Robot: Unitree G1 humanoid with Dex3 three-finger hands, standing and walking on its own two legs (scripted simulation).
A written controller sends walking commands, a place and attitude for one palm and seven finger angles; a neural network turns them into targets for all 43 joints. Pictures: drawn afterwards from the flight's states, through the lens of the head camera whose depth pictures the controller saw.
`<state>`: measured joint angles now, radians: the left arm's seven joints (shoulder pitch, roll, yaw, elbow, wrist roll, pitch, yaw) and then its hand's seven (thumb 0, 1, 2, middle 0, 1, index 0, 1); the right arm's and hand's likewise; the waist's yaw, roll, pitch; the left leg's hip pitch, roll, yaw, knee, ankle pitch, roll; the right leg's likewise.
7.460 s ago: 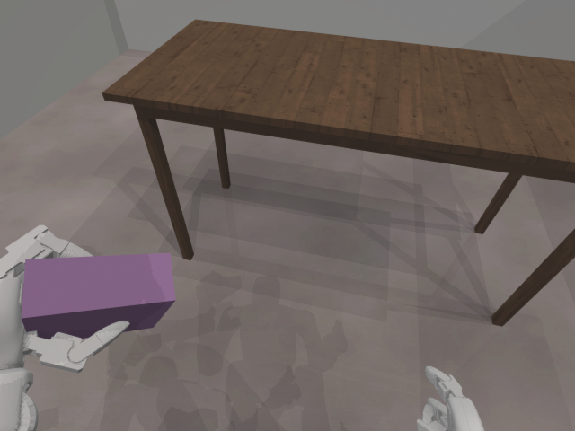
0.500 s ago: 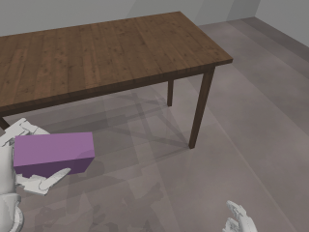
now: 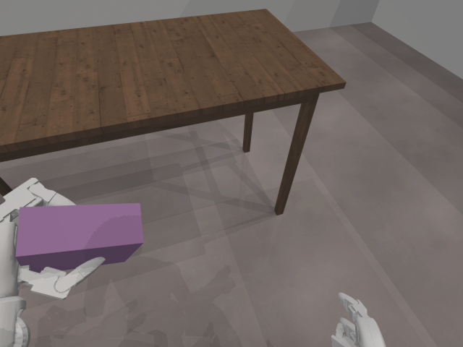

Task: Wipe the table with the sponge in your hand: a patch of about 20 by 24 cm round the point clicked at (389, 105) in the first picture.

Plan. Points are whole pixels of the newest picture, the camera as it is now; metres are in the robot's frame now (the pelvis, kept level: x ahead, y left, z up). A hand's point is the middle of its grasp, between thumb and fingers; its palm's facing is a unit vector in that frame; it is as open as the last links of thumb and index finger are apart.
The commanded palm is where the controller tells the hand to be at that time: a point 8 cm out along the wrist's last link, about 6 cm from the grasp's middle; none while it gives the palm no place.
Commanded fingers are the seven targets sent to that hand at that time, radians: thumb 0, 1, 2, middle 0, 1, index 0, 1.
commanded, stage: look again from close up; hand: left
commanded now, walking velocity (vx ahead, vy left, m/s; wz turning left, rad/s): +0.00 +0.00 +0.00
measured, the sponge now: (99, 238) +0.23 +0.20 +0.14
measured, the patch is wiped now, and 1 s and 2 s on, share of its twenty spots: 0.00 0.00 0.00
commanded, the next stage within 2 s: shuffle to correct the standing spot in 0.34 s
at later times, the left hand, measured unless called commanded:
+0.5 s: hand (24, 215) +0.24 +0.29 +0.15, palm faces +0.40 -0.84 -0.36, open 9.5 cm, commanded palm +0.18 +0.32 +0.18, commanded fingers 0.00 0.10 1.30 -1.20 -1.60 -1.20 -1.60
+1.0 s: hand (54, 170) +0.31 +0.29 +0.16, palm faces +0.39 -0.85 -0.36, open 9.5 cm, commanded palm +0.26 +0.32 +0.18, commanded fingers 0.00 0.10 1.30 -1.20 -1.60 -1.20 -1.60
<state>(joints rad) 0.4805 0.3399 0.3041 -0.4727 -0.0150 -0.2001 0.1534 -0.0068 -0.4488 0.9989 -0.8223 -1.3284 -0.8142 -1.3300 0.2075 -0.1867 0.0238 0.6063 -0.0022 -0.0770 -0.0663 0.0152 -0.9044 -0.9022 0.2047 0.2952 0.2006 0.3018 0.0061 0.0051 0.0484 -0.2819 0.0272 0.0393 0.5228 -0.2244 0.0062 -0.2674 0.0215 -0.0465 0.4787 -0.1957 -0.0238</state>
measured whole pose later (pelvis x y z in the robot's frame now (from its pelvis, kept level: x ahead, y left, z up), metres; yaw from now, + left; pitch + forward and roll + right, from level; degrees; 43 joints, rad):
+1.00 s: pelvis +0.09 +0.05 -0.02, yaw -2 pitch -2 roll +0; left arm 0.40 0.37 0.40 -0.49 -0.04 -0.23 0.12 -0.01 -0.45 1.00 -0.82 -1.33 -0.81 -1.34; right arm 0.21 -0.21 -0.01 0.57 0.00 -0.09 -0.01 0.02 -0.90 -0.90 0.20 0.30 0.20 0.30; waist 0.00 -0.04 0.05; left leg -0.20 -0.04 0.10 0.69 -0.47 0.08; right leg -0.34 -0.03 0.01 0.94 -0.46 0.00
